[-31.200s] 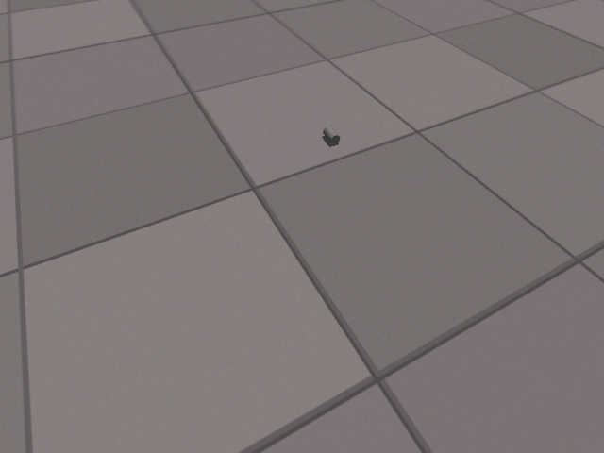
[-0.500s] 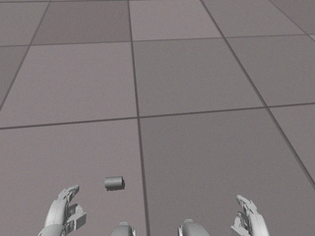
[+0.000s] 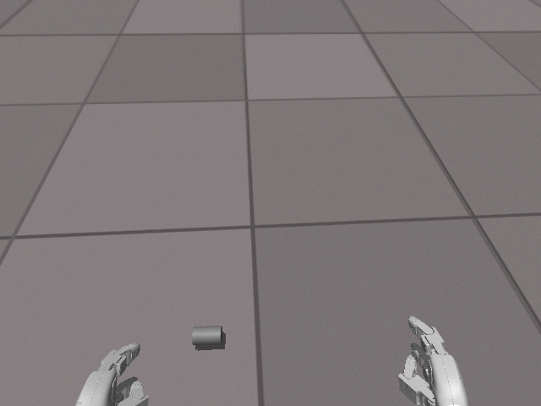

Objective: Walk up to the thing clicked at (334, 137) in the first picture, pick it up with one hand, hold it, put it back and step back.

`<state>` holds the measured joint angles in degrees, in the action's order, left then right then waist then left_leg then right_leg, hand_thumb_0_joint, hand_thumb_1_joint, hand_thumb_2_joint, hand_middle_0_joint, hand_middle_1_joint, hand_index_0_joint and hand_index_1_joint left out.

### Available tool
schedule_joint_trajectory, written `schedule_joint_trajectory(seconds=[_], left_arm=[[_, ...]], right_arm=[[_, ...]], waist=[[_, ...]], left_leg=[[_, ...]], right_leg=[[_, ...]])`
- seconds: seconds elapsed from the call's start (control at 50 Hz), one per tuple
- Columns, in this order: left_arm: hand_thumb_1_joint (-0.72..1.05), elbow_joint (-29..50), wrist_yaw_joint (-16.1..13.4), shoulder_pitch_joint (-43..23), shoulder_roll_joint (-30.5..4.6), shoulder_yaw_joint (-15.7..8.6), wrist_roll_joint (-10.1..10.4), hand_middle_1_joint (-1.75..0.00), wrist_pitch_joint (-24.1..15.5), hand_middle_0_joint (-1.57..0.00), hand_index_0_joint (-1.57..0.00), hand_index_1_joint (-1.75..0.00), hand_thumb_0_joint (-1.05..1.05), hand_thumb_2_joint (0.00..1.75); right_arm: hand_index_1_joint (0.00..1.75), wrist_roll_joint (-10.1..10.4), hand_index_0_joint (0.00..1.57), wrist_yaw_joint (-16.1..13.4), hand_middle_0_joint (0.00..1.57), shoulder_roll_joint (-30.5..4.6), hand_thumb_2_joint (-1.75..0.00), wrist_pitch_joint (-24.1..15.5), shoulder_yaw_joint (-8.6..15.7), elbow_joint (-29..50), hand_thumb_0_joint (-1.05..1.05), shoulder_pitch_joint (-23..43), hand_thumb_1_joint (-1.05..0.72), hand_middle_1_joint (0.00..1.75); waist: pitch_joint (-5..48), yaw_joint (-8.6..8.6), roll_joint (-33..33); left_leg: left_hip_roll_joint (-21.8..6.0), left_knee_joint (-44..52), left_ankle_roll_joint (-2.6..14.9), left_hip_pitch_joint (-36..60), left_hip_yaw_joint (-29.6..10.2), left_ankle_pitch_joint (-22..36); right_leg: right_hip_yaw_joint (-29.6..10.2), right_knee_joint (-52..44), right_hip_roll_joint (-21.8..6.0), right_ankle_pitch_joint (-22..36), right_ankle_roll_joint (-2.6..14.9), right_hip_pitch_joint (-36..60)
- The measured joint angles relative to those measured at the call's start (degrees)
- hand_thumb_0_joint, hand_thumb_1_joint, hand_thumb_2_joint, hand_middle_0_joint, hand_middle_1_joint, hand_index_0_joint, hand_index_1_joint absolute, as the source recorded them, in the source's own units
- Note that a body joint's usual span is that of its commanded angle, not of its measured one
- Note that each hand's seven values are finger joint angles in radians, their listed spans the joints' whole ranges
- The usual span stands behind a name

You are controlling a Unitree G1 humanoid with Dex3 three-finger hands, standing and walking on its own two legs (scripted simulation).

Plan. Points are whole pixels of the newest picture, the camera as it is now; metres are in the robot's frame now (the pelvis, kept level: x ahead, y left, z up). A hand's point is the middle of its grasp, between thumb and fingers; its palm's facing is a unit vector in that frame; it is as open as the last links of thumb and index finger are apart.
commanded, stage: home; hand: left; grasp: from above
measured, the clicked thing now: (207, 335) +0.47 +0.20 -0.69
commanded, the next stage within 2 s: stand in 1.68 s
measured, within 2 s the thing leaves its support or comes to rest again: neither
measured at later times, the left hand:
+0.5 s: hand (147, 402) +0.16 +0.18 -0.05, palm faces +0.05 -0.98 -0.20, open 7.4 cm
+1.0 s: hand (146, 400) +0.16 +0.18 -0.05, palm faces +0.05 -0.98 -0.20, open 7.4 cm
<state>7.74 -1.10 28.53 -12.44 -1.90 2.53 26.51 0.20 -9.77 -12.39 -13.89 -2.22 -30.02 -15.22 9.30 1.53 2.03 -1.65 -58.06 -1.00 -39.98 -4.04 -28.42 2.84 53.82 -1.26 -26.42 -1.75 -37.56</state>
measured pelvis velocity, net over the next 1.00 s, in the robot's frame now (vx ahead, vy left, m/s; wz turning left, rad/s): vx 0.00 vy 0.00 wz -0.01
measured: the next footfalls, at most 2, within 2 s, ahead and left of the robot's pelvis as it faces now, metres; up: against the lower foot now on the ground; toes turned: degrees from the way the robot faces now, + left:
none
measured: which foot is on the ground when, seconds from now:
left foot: down 0.00-1.00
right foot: down 0.00-1.00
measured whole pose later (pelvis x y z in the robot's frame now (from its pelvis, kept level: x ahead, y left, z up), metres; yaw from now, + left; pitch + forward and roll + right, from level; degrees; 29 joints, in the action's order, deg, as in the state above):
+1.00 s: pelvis +0.00 +0.00 +0.00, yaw +0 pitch +10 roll -3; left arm 7.9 -1.3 28.5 -12.7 -1.8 2.6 26.6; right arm 0.3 -10.2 -12.4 -13.8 -1.9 -31.3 -16.4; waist 9.4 1.8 2.3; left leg -1.9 -58.4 -0.9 -39.7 -3.8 -28.9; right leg 2.5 54.1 -1.0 -26.7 -1.8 -37.4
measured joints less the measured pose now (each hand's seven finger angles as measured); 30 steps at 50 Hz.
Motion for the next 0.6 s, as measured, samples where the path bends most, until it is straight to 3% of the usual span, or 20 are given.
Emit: schedule_joint_trajectory(seconds=[0.6], left_arm=[[0.91, -0.21, -0.08, -0.22, -0.12, 0.04, 0.23, -0.30, 0.16, -0.20, -0.20, -0.30, 0.01, 0.90]], right_arm=[[0.30, 0.14, 0.21, -0.28, 0.20, -0.32, -0.90, 0.13, 0.41, -1.12, 0.02, -1.23, -0.91, 0.30]], waist=[[-0.07, 0.30, 0.27]], left_leg=[[-0.27, 0.10, -0.14, 0.42, 0.28, 0.08]], right_leg=[[-0.33, 0.20, 0.28, 0.07, 0.15, 0.09]])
